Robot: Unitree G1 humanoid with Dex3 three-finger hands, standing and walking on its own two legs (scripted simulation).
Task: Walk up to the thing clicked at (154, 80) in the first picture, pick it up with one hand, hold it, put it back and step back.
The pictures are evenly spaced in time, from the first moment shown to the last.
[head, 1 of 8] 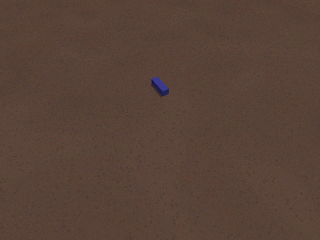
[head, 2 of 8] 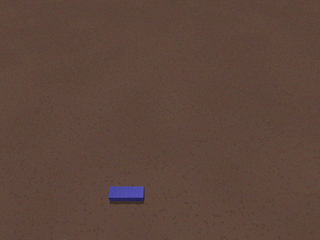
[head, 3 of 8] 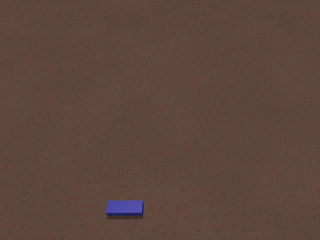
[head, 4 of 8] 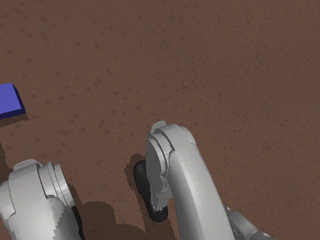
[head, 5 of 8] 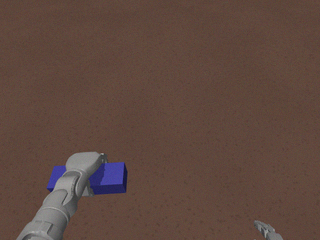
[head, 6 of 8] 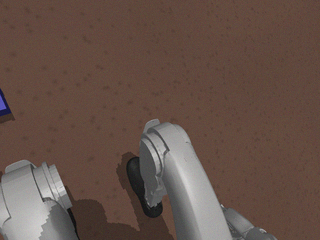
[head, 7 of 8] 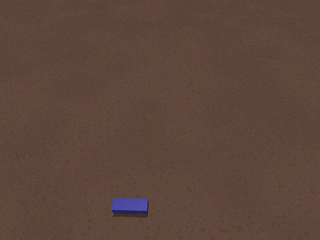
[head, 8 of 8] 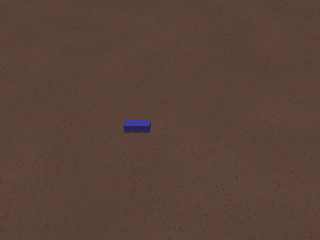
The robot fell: no
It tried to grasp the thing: yes
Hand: left
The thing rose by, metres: 0.67
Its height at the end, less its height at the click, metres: +0.00
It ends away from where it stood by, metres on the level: 0.01
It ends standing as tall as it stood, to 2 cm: yes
